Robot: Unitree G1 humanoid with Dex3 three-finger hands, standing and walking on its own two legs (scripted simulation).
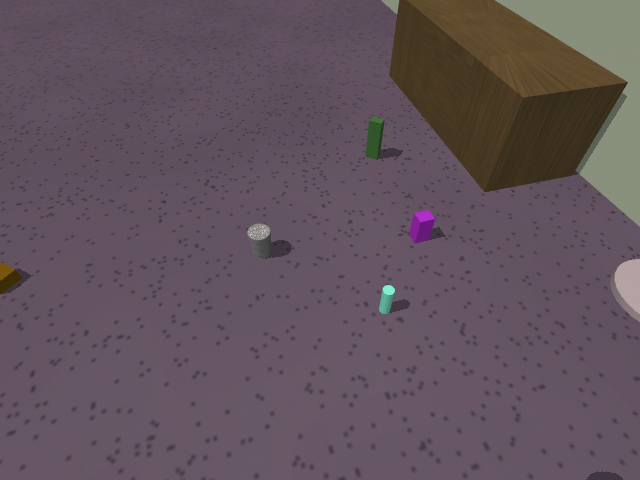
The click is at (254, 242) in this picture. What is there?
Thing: tapered cup
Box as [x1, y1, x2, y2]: [247, 223, 270, 258]
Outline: 259,223 249,227 247,230 247,235 254,255 259,258 262,258 267,256 270,252 270,231 266,225
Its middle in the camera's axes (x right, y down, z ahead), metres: -0.26 -0.01 +1.60
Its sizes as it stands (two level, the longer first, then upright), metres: 0.091 0.091 0.123
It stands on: the floor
